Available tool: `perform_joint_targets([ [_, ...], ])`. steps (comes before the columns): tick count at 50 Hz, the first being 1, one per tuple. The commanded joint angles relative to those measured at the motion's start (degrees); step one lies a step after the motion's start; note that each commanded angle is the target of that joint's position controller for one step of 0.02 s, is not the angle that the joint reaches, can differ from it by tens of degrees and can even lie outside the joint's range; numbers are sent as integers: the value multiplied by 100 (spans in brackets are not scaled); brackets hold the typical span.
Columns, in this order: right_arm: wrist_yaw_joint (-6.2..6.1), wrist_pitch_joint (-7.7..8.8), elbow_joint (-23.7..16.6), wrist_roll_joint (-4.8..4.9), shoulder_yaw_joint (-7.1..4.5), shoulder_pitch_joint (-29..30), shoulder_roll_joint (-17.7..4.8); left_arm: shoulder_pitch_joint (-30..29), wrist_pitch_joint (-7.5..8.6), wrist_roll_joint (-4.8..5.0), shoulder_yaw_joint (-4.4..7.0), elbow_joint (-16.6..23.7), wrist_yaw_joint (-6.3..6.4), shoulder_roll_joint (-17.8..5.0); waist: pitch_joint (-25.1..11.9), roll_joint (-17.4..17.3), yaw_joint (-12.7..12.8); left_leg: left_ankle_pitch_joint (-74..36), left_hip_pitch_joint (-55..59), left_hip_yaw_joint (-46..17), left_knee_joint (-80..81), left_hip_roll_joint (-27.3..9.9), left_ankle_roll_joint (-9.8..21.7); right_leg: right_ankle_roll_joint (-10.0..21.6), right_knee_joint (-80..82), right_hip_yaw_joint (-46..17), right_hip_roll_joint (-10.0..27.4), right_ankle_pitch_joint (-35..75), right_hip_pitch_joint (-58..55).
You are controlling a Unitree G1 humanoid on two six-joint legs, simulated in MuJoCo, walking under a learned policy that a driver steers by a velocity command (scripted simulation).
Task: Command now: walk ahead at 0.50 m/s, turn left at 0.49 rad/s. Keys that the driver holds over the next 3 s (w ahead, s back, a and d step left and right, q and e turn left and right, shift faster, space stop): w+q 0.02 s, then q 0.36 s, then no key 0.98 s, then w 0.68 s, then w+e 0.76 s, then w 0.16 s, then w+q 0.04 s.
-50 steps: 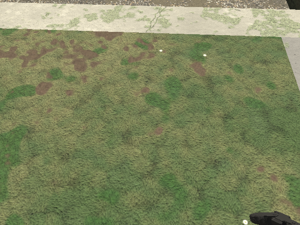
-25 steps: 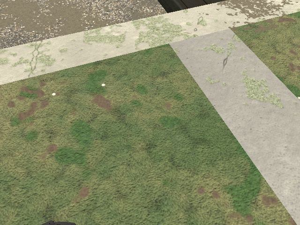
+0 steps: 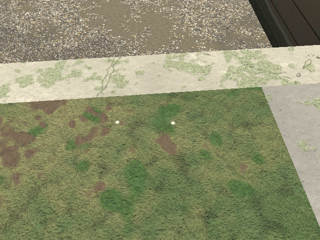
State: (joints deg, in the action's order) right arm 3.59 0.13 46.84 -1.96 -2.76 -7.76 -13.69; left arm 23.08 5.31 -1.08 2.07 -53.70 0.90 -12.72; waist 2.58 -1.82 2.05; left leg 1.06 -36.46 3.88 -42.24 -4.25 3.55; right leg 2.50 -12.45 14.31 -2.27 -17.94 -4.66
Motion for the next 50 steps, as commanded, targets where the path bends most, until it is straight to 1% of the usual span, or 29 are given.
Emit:
perform_joint_targets([
  [1,38,76,-553,-23,11,566,-196,101,16,-16,161,161,67,-823,376,520,-38,270,153,312,489,180,249,465,16,-221,1754,4004,75],
  [3,-18,89,-468,-68,-28,166,-264,2,-58,-25,197,145,122,-975,112,637,-241,793,741,591,613,612,448,361,-1000,-22,1710,6140,-150],
  [4,-57,130,-327,-86,-75,-363,-346,-54,-114,-19,225,153,141,-1061,-198,661,-446,912,1283,613,756,838,567,319,-1877,3,1668,6603,-124],
  [5,-113,207,-106,-136,-157,-1092,-483,-117,-155,30,236,193,141,-1102,-642,565,-749,539,2243,480,1221,987,710,213,-3079,15,1576,6051,231],
  [6,-201,266,56,-199,-308,-1753,-902,-169,-138,87,217,313,115,-1036,-1144,178,-1082,-423,3577,-305,1517,399,988,-14,-4768,47,1299,3982,1324],
  [7,-254,231,-71,-143,-506,-1457,-1743,411,-136,186,73,664,23,-314,-1806,-1293,-455,-3769,5585,-3102,1108,-1701,2107,-388,-7146,-225,124,-1908,3854],
  [8,-284,152,-137,198,-542,-1853,-1690,-79,-161,53,166,703,43,-835,-2473,-59,-871,-4383,5490,-3511,1444,-1745,2316,-385,-7466,-1485,136,-1537,3942],
  [9,-349,115,-144,219,-488,-1348,-1517,-467,-141,123,122,854,50,-675,-1628,-74,-671,-4237,4771,-2761,1667,-1611,2143,-356,-7271,-1613,428,-939,4218],
  [10,-369,84,-183,245,-381,-977,-1102,-581,-122,83,106,848,65,-669,-911,195,-481,-3780,3926,-2343,1939,-1272,1808,-353,-6708,-1573,601,-609,4152],
  [11,-391,66,-226,266,-314,-707,-870,-634,-185,-10,133,834,68,-707,-548,259,-296,-3442,3348,-2030,2126,-937,1536,-389,-6318,-1593,695,-489,3972],
  [12,-407,51,-268,277,-259,-530,-722,-478,-304,-97,137,833,54,-701,-480,183,-110,-3332,2861,-1786,2271,-709,1423,-452,-6034,-1600,713,-429,3626],
  [13,-387,70,-281,239,-244,-511,-731,-391,-421,-120,141,827,46,-651,-539,169,-33,-3379,2611,-1663,2302,-608,1342,-494,-5807,-1587,677,-397,3393],
  [15,-344,133,-275,164,-302,-579,-949,-331,-547,-93,120,869,39,-530,-714,158,47,-3659,2455,-1530,2262,-438,1274,-561,-5465,-1522,587,-227,3272],
  [20,-376,45,-330,148,-331,-792,-1035,-927,-665,-71,154,1110,71,-649,-763,-164,-166,-2264,2582,-1830,2359,-293,1016,-620,-4738,-1609,581,250,3662],
  [24,-408,-10,-301,98,-300,-1011,-955,-1299,-707,-33,147,1190,95,-666,-622,-302,-372,-1437,2885,-2120,2431,-397,931,-560,-4132,-1695,577,311,3742],
  [28,-425,-40,-257,30,-255,-1064,-911,-1394,-690,28,128,1198,117,-662,-508,-361,-449,-1692,3005,-2254,2237,-504,1001,-418,-3543,-1659,423,-82,3347],
  [31,-439,-74,-227,19,-216,-954,-913,-1287,-665,89,103,1165,153,-632,-472,-397,-421,-2161,2943,-2350,1976,-531,977,-274,-2864,-1569,250,-450,2722],
  [33,-471,-105,-202,75,-177,-772,-900,-1016,-636,113,78,1067,181,-558,-427,-352,-234,-2021,2832,-2401,1771,-426,792,-169,-1733,-1497,166,-88,2063],
  [34,-498,-114,-211,138,-139,-655,-845,-788,-585,81,61,980,194,-520,-404,-250,-78,-1437,2532,-2386,1654,-274,543,-112,-735,-1587,274,757,1415],
  [35,-501,-79,-246,157,-52,-779,-591,-792,-514,-27,84,987,234,-750,-480,249,-205,-439,2162,-2197,1369,27,225,14,-315,-2277,966,1364,871],
  [36,-496,-60,-238,202,14,-1219,-312,-1187,-489,-34,123,1148,227,-1200,-522,1250,-603,1691,1661,-1464,934,792,-30,504,-406,-3394,2069,3530,576],
  [37,-536,-141,-88,150,-55,-1069,-636,-1099,-494,19,58,1076,168,-944,-644,1238,-296,2893,2045,-1047,530,934,-98,1178,-577,-3511,2420,4162,1144],
  [38,-532,-186,-65,143,-89,-893,-730,-1117,-455,7,-12,1049,124,-753,-506,1008,-271,2975,2100,-1043,136,870,-154,1281,-511,-3340,2233,4105,1270],
  [39,-514,-210,-30,158,-96,-753,-689,-1228,-435,8,-49,1006,114,-693,-407,919,-284,2849,2090,-1039,35,840,-224,1144,-479,-3041,1965,3800,1341],
  [42,-460,-263,176,149,-35,-786,-512,-1327,-443,8,-69,858,138,-754,-386,1084,-370,2408,2278,-829,528,729,-436,712,-673,-2369,1348,3946,1146],
  [45,-508,-263,383,204,17,-706,-426,-1151,-474,31,-46,658,121,-823,-517,1000,-266,1860,2561,-619,1446,693,-497,628,-890,-2338,1249,3965,865],
  [47,-538,-236,529,178,43,-708,-451,-1205,-498,53,-10,571,115,-882,-512,897,-326,738,3101,-713,2298,528,-467,388,-910,-2344,1126,3172,1113],
  [49,-552,-173,587,71,16,-589,-763,-1096,-490,54,9,525,72,-838,-441,565,-149,-23,3456,-1184,2115,33,-386,132,-760,-2320,899,1762,1618],
  [50,-533,-169,724,153,-10,-478,-814,-1020,-507,86,-8,435,59,-686,-164,48,-62,140,3001,-1159,1997,67,-271,81,-562,-2103,664,1306,1553],
])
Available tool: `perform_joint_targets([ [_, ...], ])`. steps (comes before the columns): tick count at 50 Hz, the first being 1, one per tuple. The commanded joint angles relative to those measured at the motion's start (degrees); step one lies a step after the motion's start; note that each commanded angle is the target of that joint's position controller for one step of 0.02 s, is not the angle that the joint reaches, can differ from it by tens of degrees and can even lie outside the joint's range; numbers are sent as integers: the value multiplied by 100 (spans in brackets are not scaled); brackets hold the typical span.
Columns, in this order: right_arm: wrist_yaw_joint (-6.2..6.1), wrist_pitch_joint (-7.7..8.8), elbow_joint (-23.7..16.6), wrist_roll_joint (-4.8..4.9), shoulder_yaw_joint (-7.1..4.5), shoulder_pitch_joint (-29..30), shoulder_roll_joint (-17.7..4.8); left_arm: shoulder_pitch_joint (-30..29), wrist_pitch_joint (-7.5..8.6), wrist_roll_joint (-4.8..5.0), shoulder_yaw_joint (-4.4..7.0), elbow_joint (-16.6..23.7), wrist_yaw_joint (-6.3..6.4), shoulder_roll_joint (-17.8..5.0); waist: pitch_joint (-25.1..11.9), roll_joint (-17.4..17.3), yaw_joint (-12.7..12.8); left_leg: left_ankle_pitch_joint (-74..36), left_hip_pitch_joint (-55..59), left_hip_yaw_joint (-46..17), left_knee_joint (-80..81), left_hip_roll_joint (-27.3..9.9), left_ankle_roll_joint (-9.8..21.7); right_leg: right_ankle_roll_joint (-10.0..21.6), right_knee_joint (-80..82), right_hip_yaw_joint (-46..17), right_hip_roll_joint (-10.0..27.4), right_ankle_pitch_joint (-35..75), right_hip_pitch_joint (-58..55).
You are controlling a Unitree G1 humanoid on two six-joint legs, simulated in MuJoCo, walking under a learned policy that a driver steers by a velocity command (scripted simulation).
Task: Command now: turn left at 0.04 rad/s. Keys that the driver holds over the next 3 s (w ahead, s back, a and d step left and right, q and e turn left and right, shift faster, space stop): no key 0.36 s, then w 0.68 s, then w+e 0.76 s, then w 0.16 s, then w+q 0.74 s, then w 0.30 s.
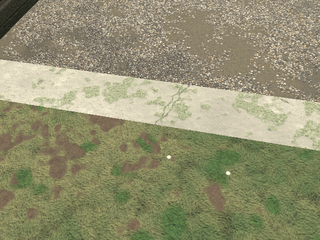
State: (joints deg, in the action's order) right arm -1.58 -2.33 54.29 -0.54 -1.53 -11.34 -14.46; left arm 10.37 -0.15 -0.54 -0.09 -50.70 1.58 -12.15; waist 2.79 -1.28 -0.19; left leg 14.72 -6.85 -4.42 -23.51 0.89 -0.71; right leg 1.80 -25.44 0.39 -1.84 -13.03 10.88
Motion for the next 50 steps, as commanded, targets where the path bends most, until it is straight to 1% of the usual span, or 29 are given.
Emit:
perform_joint_targets([
  [1,6,101,31,18,-87,-129,-531,152,18,15,213,29,9,-781,-90,38,23,-977,-180,-375,280,-437,185,114,648,-654,593,701,-181],
  [2,1,129,112,3,-61,-152,-477,105,1,5,226,-22,18,-772,-51,-4,11,-926,-272,-390,390,-442,187,111,588,-642,609,770,-265],
  [5,-51,177,318,-2,-43,-174,-517,144,-3,-11,241,-188,-3,-770,-121,-97,56,-957,-241,-411,493,-448,222,148,550,-652,656,960,-375],
  [11,-64,202,603,-2,14,-213,-460,219,-30,-7,216,-573,-5,-703,33,17,66,-586,-365,-457,645,-483,285,78,684,-640,612,545,-310],
  [18,-67,226,844,1,69,-338,-372,376,-29,-5,162,-919,1,-623,76,87,61,-408,-431,-460,708,-483,329,30,718,-637,607,424,-246],
  [19,-65,223,883,-4,76,-422,-355,443,-33,-10,152,-967,-2,-602,-48,71,53,135,-412,-461,774,-443,357,32,719,-602,544,-57,-274],
  [21,-58,172,879,-12,-12,-517,-554,464,-67,-38,200,-953,-16,-696,96,-74,16,1880,-633,-546,732,-327,566,143,357,-425,263,-1569,92],
  [22,-42,143,857,-29,-41,-583,-586,404,-85,-66,206,-908,-38,-688,334,-128,-33,2651,-782,-726,820,-388,705,204,187,-409,181,-2133,488],
  [23,-35,134,861,-31,-66,-714,-601,300,-80,-88,190,-838,-63,-588,553,-276,-115,3090,-779,-1052,976,-572,855,215,-86,-349,100,-2242,879],
  [24,-38,141,899,-31,-98,-906,-629,190,-45,-109,156,-761,-91,-417,625,-545,-202,3295,-582,-1513,1247,-876,1026,171,-557,-139,-13,-1883,1197],
  [25,-43,160,934,-44,-155,-996,-713,157,10,-151,124,-704,-119,-271,622,-853,-212,3264,-400,-1993,1530,-1295,1224,124,-1124,174,-48,-1216,1363],
  [26,-34,191,922,-55,-182,-988,-696,117,74,-169,139,-652,-135,-334,610,-839,-218,2979,-435,-2201,1690,-1548,1359,125,-1495,158,129,-964,1419],
  [27,-18,229,886,-70,-200,-914,-694,134,136,-149,174,-610,-159,-435,539,-729,-148,2684,-406,-2161,1695,-1581,1381,148,-1613,98,215,-1096,1424],
  [28,-3,267,844,-72,-221,-792,-708,206,192,-128,189,-585,-189,-456,505,-684,-53,2454,-420,-1963,1612,-1514,1346,182,-1457,95,260,-1219,1315],
  [29,8,292,791,-45,-234,-613,-690,401,238,-103,191,-615,-211,-396,495,-673,102,2306,-666,-1653,1471,-1348,1256,231,-1069,174,232,-1149,888],
  [30,18,303,714,3,-244,-348,-662,833,277,-68,188,-748,-210,-284,478,-638,356,2261,-1200,-1269,1237,-1093,1122,286,-457,343,110,-829,43],
  [31,28,314,646,0,-250,-201,-603,1408,302,-40,215,-975,-177,-256,508,-454,586,2218,-1802,-989,755,-819,1014,293,72,408,-72,-656,-867],
  [32,45,365,531,-35,-199,-65,-369,1944,341,-80,278,-1138,-115,-461,493,254,766,1871,-2480,-516,-302,-436,848,331,654,-387,399,-1121,-1614],
  [33,106,436,318,7,-61,-13,161,2626,377,-106,412,-1251,-77,-1049,133,1752,879,1559,-3291,485,-2193,283,591,689,1834,-2836,1817,-2930,-2151],
  [34,145,468,196,-163,-147,131,-261,2632,329,-88,448,-1339,-92,-1161,499,1366,703,1581,-3695,362,-3174,159,648,1012,2148,-3838,2376,-3565,-1553],
  [35,210,506,178,-197,-163,172,-313,2017,347,-94,383,-1139,-110,-907,862,743,350,1010,-3735,179,-3635,-177,701,1057,2119,-3538,2272,-3370,-1058],
  [36,276,552,257,-156,-137,70,-207,1597,412,-76,341,-976,-135,-738,871,483,158,507,-3586,166,-3707,-348,671,963,2107,-2941,1984,-2666,-849],
  [37,321,590,313,-143,-133,-29,-150,1417,474,-53,315,-891,-135,-652,728,444,51,144,-3410,221,-3638,-450,607,861,2124,-2397,1727,-1847,-878],
  [39,373,571,338,-185,-152,-19,-177,1587,571,-44,246,-968,-112,-443,470,491,44,-260,-3307,440,-3591,-467,471,766,2021,-1601,1399,-325,-1124],
  [42,368,494,156,-162,-135,393,-89,2131,610,-33,191,-1176,-93,-352,337,584,134,-439,-3597,709,-3451,-413,327,794,1752,-1018,1283,1568,-1464],
  [44,363,471,-81,-141,-95,938,-23,2257,606,-42,159,-1208,-79,-332,418,610,227,-556,-3651,875,-3001,-350,250,826,1724,-807,1227,2237,-1393],
  [47,367,469,-387,-85,-5,1619,97,2297,605,-51,133,-1227,-51,-354,544,700,337,-864,-3207,1107,-1905,-193,266,812,1731,-540,1130,2794,-1176],
  [49,354,472,-513,-54,17,1781,75,2316,612,-60,142,-1263,-38,-434,560,767,335,-948,-2800,1214,-1368,-92,400,812,1704,-467,1203,3214,-1203],
  [50,333,477,-549,-49,6,1733,24,2269,618,-60,149,-1274,-34,-475,532,780,268,-943,-2559,1230,-1192,-44,506,797,1618,-432,1272,3613,-1265],
])
Over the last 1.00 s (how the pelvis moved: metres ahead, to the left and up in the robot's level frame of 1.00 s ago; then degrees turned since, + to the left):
0.22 -0.01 0.00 20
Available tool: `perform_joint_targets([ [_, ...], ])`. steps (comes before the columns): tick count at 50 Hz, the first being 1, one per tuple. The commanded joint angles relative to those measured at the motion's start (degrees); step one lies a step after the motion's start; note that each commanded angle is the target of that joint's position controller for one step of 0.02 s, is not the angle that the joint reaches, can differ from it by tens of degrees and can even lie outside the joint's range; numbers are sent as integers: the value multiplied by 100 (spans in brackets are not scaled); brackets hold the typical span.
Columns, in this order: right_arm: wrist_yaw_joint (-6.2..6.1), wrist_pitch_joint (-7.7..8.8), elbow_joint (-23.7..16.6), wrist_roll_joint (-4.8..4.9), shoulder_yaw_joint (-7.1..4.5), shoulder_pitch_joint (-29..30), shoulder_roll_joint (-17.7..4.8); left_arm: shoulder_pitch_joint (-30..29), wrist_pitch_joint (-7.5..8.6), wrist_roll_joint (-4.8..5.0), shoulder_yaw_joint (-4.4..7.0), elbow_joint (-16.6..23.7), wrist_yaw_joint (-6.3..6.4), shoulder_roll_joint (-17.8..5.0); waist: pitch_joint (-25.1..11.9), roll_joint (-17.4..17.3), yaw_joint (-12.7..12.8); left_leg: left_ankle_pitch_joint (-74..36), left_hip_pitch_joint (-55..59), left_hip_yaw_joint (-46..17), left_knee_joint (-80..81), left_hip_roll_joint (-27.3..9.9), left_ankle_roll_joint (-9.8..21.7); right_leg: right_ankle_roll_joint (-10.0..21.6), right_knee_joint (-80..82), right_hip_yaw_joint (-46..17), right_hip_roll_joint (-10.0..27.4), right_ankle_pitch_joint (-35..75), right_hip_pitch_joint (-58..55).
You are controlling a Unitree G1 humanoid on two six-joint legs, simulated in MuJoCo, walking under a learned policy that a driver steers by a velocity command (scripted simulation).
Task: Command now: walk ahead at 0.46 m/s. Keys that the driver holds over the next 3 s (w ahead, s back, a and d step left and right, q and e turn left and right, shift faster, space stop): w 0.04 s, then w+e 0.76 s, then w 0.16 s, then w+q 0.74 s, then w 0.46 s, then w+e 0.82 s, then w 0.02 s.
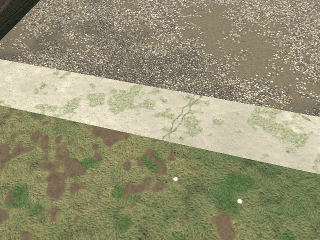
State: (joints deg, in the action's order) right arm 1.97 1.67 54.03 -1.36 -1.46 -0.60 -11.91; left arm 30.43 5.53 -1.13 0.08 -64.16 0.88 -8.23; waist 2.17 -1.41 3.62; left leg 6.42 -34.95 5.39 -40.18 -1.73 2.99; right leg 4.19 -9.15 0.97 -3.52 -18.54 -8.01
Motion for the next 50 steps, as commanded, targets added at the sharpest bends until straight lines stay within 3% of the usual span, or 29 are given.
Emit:
perform_joint_targets([
  [1,-57,90,-511,35,-31,470,-308,152,61,2,139,82,39,-912,490,783,-251,-65,602,260,604,314,260,514,-264,-411,1481,4911,548],
  [3,-151,151,-238,44,-159,-548,-554,-7,56,7,170,97,52,-1020,-70,753,-698,161,1723,195,773,571,488,390,-1482,-347,1489,6335,367],
  [4,-205,207,48,39,-244,-1482,-676,-154,32,39,182,131,38,-1068,-520,657,-1111,-98,2815,127,1209,562,594,314,-2540,-288,1364,6072,659],
  [5,-274,254,231,-89,-368,-2352,-1030,-184,29,75,139,255,-4,-935,-1057,342,-1392,603,4189,-792,1377,-317,774,276,-3972,-225,1124,4385,1695],
  [6,-263,258,226,-252,-486,-2695,-1550,537,-18,229,2,361,-55,-140,-1854,-899,-948,1208,5741,-3583,1702,-2241,1467,75,-6243,93,196,-422,3640],
  [7,-185,192,198,-10,-470,-2376,-1290,268,-72,122,199,285,-24,-836,-1758,-232,-1004,2126,5134,-4554,2535,-2267,1584,178,-6980,-456,105,-826,4121],
  [8,-178,206,65,53,-374,-1614,-968,-281,-89,73,252,491,-30,-897,-707,-115,-682,2444,4151,-3544,2797,-2070,1347,216,-6866,-477,488,-231,4339],
  [9,-156,275,-4,55,-285,-1218,-602,-585,-78,46,251,564,-61,-808,-205,41,-571,1890,3329,-2849,3058,-1817,1162,228,-6563,-443,686,142,4181],
  [11,-210,388,143,34,-174,-1244,-242,-590,-204,-63,279,556,-128,-604,144,-48,-261,755,2465,-1709,3209,-1372,786,172,-6150,-455,891,333,3681],
  [13,-243,490,244,47,-161,-1529,-243,-602,-338,-80,291,613,-188,-436,115,-64,-157,113,2372,-1174,3251,-1282,702,116,-5987,-391,913,413,3621],
  [17,-273,552,306,38,-182,-1919,-407,-1453,-474,-64,324,988,-270,-458,302,-147,-195,-510,2604,-363,3372,-1151,550,27,-5516,-196,1019,1123,4478],
  [21,-306,554,349,45,-137,-2212,-386,-2385,-431,-23,265,1361,-348,-406,450,-139,-356,-1476,2832,287,3281,-957,374,-39,-4131,163,884,1875,4581],
  [25,-389,502,470,46,-147,-2661,-535,-3103,-408,-45,204,1675,-383,-389,468,-168,-575,-2437,3562,636,3060,-1128,325,94,-3015,675,663,1918,4394],
  [28,-463,416,494,20,-184,-2702,-694,-2960,-407,-76,265,1712,-369,-537,251,-348,-407,-4428,4154,904,2312,-1279,268,387,-2748,923,298,1266,3932],
  [30,-495,328,430,-15,-246,-2560,-866,-2293,-411,-90,362,1547,-337,-718,-130,-530,-74,-5526,4295,1010,1180,-1364,302,672,-2687,1009,-47,624,3212],
  [31,-469,278,366,-22,-276,-2511,-941,-1766,-387,-100,444,1397,-315,-863,-433,-535,126,-5303,4149,987,272,-1401,334,824,-2454,940,-191,428,2599],
  [32,-413,250,269,2,-298,-2386,-983,-1005,-345,-150,568,1174,-263,-1083,-788,-284,525,-4257,3482,1049,-1102,-1314,217,1025,-1859,632,-161,541,1477],
  [33,-347,267,3,68,-233,-2414,-611,-640,-345,-205,749,1148,-183,-1662,-1278,570,532,-856,1698,1028,-3071,-828,4,1531,-1712,-1336,1266,17,-14],
  [34,-244,328,-453,115,-235,-2173,-499,-829,-416,-99,822,1272,-198,-2023,-1561,1228,226,2537,-284,69,-4634,432,-220,2331,-852,-4384,2362,279,-906],
  [35,-215,401,-599,52,-268,-1477,-734,-943,-458,13,771,1239,-167,-1845,-908,283,271,1912,-927,-715,-4462,-31,-142,2074,-598,-3674,2201,401,-492],
  [36,-193,483,-670,107,-240,-1409,-686,-1229,-442,44,709,1247,-130,-1596,-389,117,57,1372,-845,-701,-3974,-237,-122,1838,-475,-3030,2075,828,223],
  [37,-202,488,-574,73,-248,-1540,-655,-1482,-402,44,640,1288,-118,-1334,-100,-213,-235,1174,-514,-692,-3451,-405,-151,1570,-414,-2496,1773,1588,805],
  [39,-195,247,-545,-131,-236,-1774,-544,-1667,-289,137,552,1322,-73,-1107,-126,-88,-546,1112,106,-729,-2922,-548,-338,1327,-408,-1739,1269,2531,1417],
  [40,-174,139,-573,-166,-234,-1787,-513,-1572,-222,148,559,1334,-67,-1156,-184,-44,-573,1149,222,-681,-2753,-542,-422,1332,-420,-1614,1176,2883,1521],
  [43,-100,9,-758,-157,-199,-1370,-421,-1144,-147,141,565,1236,-53,-1280,-81,147,-479,657,-16,-468,-2162,-571,-562,1213,-316,-1288,994,3303,1650],
  [45,-99,4,-927,-153,-195,-901,-486,-800,-167,135,528,1171,-21,-1228,83,319,-283,153,-346,-395,-1674,-601,-556,1026,-266,-1228,910,3465,1485],
  [50,-84,-16,-1210,-83,-126,-233,-435,-271,-159,121,428,1117,32,-1183,4,478,-9,-591,-633,-284,-563,-391,-394,654,-567,-1014,1005,4576,541],
])
Over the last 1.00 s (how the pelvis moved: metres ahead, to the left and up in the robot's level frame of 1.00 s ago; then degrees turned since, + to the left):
0.17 -0.02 -0.01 -1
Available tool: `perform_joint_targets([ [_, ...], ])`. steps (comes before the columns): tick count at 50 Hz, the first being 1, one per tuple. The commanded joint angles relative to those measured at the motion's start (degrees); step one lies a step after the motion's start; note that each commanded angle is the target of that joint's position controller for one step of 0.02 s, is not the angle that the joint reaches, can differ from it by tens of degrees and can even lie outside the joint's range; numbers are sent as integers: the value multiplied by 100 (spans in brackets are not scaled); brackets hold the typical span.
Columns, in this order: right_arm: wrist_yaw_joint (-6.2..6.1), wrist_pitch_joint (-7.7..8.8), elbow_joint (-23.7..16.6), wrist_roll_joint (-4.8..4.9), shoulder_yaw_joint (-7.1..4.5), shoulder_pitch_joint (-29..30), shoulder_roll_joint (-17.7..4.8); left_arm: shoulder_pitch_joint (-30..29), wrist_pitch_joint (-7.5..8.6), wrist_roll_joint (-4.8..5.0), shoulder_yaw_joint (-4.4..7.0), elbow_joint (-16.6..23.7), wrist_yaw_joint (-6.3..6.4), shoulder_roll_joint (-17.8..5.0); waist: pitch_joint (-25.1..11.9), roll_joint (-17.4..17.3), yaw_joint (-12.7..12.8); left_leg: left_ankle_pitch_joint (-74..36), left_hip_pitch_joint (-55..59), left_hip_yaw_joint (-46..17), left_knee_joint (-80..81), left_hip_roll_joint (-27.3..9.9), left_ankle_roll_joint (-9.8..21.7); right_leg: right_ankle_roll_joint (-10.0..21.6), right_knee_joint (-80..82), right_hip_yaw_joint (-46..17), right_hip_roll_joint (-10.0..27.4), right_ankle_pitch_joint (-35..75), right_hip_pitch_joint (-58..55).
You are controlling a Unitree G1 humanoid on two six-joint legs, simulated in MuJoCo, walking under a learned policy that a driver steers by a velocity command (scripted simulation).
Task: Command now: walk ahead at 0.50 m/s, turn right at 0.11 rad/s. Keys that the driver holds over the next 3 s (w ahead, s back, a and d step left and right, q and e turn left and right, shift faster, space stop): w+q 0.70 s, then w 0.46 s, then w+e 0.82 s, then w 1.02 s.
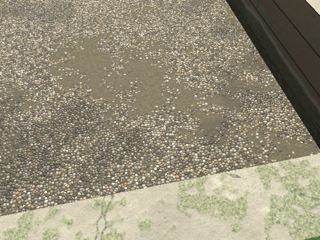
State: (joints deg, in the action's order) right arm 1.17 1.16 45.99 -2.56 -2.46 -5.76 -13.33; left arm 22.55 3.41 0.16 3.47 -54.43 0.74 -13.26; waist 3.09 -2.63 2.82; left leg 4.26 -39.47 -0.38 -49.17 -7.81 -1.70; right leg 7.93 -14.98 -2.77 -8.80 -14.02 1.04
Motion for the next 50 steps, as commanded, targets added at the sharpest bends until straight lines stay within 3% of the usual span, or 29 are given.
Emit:
perform_joint_targets([
  [1,-6,41,-459,47,-2,465,-265,557,47,-33,59,151,55,-660,-26,623,127,-429,-183,364,522,283,140,219,-4,-565,1565,4219,-461],
  [4,-42,46,-523,95,32,688,-231,677,35,-139,1,157,127,-673,90,715,200,-275,48,572,1014,529,384,208,-106,-362,1719,4586,-702],
  [5,-62,66,-523,123,34,602,-247,611,25,-192,-25,148,156,-641,94,695,89,-91,401,645,1149,667,522,178,-265,-191,1733,5094,-655],
  [7,-114,121,-323,114,-25,-154,-362,371,46,-189,7,202,226,-861,-147,749,-277,414,1349,673,1315,1030,787,77,-934,-26,1825,6492,-661],
  [8,-149,152,-60,124,-102,-1062,-527,118,39,-204,43,256,246,-1000,-505,782,-708,405,2130,595,1520,1175,921,12,-1847,85,1765,6587,-618],
  [9,-183,193,223,98,-165,-1951,-601,-172,30,-95,62,325,228,-1052,-868,621,-1199,-288,3181,451,2231,1099,1054,-91,-3101,329,1537,5728,-196],
  [10,-246,190,392,99,-307,-2750,-1102,-118,91,-35,5,512,194,-836,-1470,-196,-1356,-1536,4485,-1017,2123,-127,1417,-323,-5230,684,969,3001,973],
  [11,-164,84,371,260,-344,-2461,-1370,825,101,-27,1,579,69,-546,-2089,-1182,-459,-2278,5707,-3695,2482,-1222,2328,-599,-6855,240,15,-1522,2848],
  [12,-117,-31,171,420,-405,-1887,-1339,681,97,-204,-15,598,59,-712,-1829,-534,-549,-270,5255,-3808,2957,-1192,2481,-542,-7152,-271,468,-1198,3452],
  [13,-146,-93,43,322,-272,-1456,-884,-124,111,-235,-4,825,28,-825,-897,-124,-615,946,4468,-3256,3203,-919,2386,-582,-7127,-151,696,-949,3968],
  [14,-176,-129,47,185,-165,-1294,-602,-439,113,-231,-11,977,11,-766,-283,306,-447,1344,3603,-2859,3464,-700,2171,-569,-6699,-94,900,-807,3995],
  [16,-247,-28,79,76,-124,-1251,-553,-514,-100,-232,-101,1162,-10,-494,20,297,-103,1115,2471,-2281,3645,-176,1772,-711,-5828,-146,1155,-628,3453],
  [19,-289,205,31,198,-179,-1504,-805,-498,-314,-252,-119,1321,29,-511,-200,-45,3,-42,2110,-1835,3623,165,1776,-919,-5215,69,1162,-227,3270],
  [21,-295,178,-45,253,-193,-1741,-852,-876,-395,-205,-105,1492,74,-538,-163,15,-88,-557,2189,-1829,3529,189,1757,-983,-4695,126,1206,181,3561],
  [23,-307,115,-115,428,-157,-2045,-800,-1263,-421,-182,-107,1710,154,-474,-284,11,-247,-1292,2585,-1869,3237,283,1524,-1039,-4273,136,1205,838,3835],
  [29,-401,-42,-487,321,-173,-2439,-844,-1984,-389,-174,-170,2125,179,-411,-352,-145,-550,-1733,3447,-2379,2687,282,1416,-1065,-3718,35,1102,1082,4513],
  [31,-438,-186,-560,300,-178,-2617,-773,-2287,-268,-143,-215,2217,53,-395,-356,-173,-775,-2305,3592,-2300,2475,447,1379,-913,-3258,191,909,1027,4277],
  [33,-467,-286,-544,279,-221,-2623,-863,-2350,-171,-100,-229,2291,16,-374,-264,-366,-829,-3239,3714,-2339,2065,453,1350,-855,-2905,194,750,615,4064],
  [35,-486,-303,-692,242,-260,-2346,-966,-2141,-96,-54,-258,2288,19,-405,-348,-419,-707,-3288,3566,-2575,1885,458,1346,-760,-2583,58,653,307,3487],
  [37,-466,-283,-933,257,-258,-1752,-1049,-1360,-42,-51,-213,2087,34,-522,-527,-502,-307,-3275,3108,-2580,1615,531,1234,-590,-1956,19,509,-19,2140],
  [38,-424,-275,-972,330,-241,-1578,-1017,-616,-55,-144,-209,1853,38,-480,-701,-283,53,-3638,2625,-2300,950,705,1065,-507,-1795,111,507,446,1074],
  [39,-378,-214,-1067,471,-217,-1565,-888,214,-55,-181,-117,1738,72,-726,-1242,334,411,-2372,1963,-1949,-412,1079,752,-267,-1440,-778,1194,1066,-262],
  [40,-300,-160,-1120,524,-80,-1948,-329,190,-105,-53,-85,1898,114,-1013,-1769,1497,151,2813,1102,-1115,-1917,1843,480,146,-1051,-2715,2834,1735,-1121],
  [41,-333,-206,-1035,326,-242,-2209,-915,68,-214,57,30,1777,37,-1184,-1524,1930,-25,3129,367,-1132,-2469,1902,421,576,-908,-3990,3024,1002,-503],
  [42,-354,-224,-989,219,-243,-1891,-976,-330,-278,59,-64,1867,-17,-770,-651,1392,-69,2567,214,-1324,-2752,1769,274,478,-933,-3338,2687,1248,348],
  [43,-332,-238,-1033,204,-203,-1573,-888,-619,-268,-3,-152,1926,-53,-496,-392,1028,-169,2262,331,-1239,-2786,1689,156,412,-856,-2734,2425,1308,986],
  [44,-331,-281,-1033,199,-187,-1482,-831,-813,-231,-66,-204,1972,-68,-394,-358,897,-322,2032,545,-1207,-2555,1561,62,265,-712,-2330,2203,1315,1380],
  [47,-404,-437,-1132,165,-152,-1157,-766,-1085,-145,-25,-254,2013,-76,-510,-693,1128,-431,1839,1285,-1247,-1828,1548,-202,242,-686,-1559,1995,3422,1784],
  [50,-436,-528,-1139,210,-102,-879,-668,-975,-188,-2,-270,2000,-105,-611,-924,820,-439,1653,1352,-1182,-1284,1464,-269,214,-653,-1292,1962,3027,1592],
])
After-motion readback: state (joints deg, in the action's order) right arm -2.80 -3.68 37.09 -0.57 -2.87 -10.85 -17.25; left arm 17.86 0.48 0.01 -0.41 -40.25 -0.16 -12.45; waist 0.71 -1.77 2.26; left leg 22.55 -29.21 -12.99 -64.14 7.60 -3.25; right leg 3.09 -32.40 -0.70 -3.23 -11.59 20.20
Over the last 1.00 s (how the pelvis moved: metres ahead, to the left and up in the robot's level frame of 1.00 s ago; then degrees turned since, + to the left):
0.54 -0.08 0.01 -26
